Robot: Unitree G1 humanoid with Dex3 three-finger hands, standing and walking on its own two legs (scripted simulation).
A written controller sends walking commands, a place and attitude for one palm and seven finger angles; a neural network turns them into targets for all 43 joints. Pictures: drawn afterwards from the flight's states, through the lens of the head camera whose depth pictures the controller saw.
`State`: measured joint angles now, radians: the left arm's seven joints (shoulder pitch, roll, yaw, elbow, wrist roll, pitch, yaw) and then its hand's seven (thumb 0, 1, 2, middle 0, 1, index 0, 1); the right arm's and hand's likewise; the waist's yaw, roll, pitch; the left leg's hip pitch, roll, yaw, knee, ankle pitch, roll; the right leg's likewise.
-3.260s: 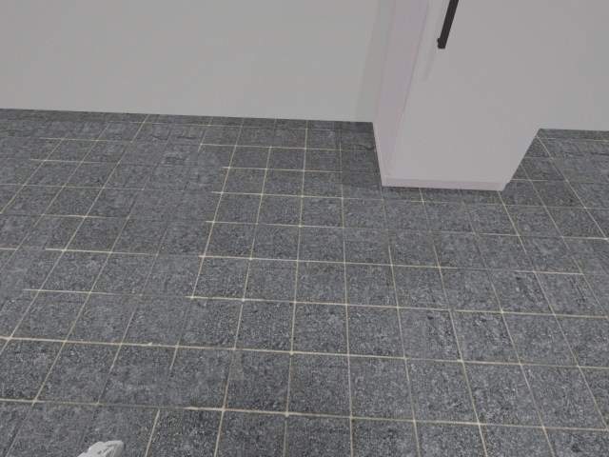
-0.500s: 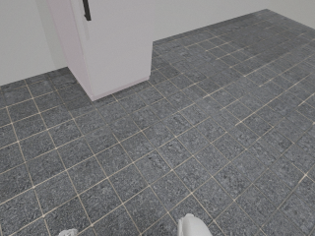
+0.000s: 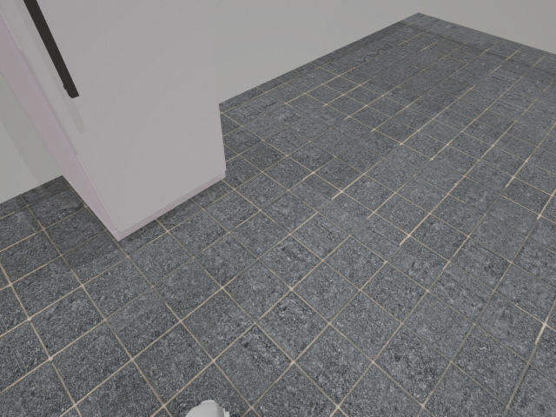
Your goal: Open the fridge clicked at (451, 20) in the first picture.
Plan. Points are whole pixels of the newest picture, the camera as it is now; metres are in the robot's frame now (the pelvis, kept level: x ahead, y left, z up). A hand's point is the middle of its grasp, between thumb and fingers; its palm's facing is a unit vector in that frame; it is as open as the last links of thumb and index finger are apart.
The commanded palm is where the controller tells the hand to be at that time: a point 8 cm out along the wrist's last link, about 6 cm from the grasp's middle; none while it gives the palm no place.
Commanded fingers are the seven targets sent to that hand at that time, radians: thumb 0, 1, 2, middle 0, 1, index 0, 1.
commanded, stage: walk to a spot facing it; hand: left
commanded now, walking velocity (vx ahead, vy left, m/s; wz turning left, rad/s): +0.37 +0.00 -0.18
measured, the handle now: (38, 22) +0.92 +0.63 +0.15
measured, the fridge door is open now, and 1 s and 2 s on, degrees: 0 0 0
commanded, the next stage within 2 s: turn to face it in 0.90 s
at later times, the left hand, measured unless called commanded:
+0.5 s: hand (188, 330) +0.30 +0.18 -0.17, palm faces -0.16 -0.97 -0.19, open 7.3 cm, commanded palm none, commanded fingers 0.00 0.90 0.90 -0.20 -0.30 -0.20 -0.30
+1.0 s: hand (231, 276) +0.43 +0.12 -0.18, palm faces -0.05 -0.99 -0.13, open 7.3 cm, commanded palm none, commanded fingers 0.00 0.90 0.90 -0.20 -0.30 -0.20 -0.30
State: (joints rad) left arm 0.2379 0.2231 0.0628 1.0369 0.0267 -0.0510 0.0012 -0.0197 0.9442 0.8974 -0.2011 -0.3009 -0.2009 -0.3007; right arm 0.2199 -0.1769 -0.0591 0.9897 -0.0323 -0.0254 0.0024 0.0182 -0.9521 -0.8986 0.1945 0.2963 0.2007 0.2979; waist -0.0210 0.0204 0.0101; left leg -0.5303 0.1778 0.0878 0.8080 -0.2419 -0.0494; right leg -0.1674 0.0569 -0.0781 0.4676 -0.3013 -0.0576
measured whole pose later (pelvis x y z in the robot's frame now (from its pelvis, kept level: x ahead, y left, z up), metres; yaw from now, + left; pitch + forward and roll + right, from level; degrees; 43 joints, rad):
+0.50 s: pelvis +0.22 +0.01 +0.00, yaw -9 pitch +0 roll +1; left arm 0.20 0.19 0.07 1.05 0.04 0.01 -0.03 0.02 0.93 0.90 -0.20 -0.30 -0.20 -0.30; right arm 0.43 -0.13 -0.05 1.14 -0.04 -0.06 -0.01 0.01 -0.92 -0.90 0.20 0.30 0.20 0.30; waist -0.04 -0.01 0.05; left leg 0.02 0.10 0.30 0.35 -0.35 -0.05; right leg -0.52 -0.10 -0.11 0.71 -0.20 -0.01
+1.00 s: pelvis +0.45 -0.04 +0.00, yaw -7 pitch -1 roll -2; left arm 0.35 0.13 0.03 1.13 0.03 -0.08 0.01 0.01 0.92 0.90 -0.20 -0.30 -0.20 -0.30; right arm 0.13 -0.19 -0.06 1.01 -0.02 -0.01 0.03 0.01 -0.93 -0.90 0.19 0.30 0.20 0.30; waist 0.02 0.01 0.04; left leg -0.51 0.13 0.13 0.69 -0.17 -0.01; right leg 0.01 0.00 -0.21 0.37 -0.36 -0.01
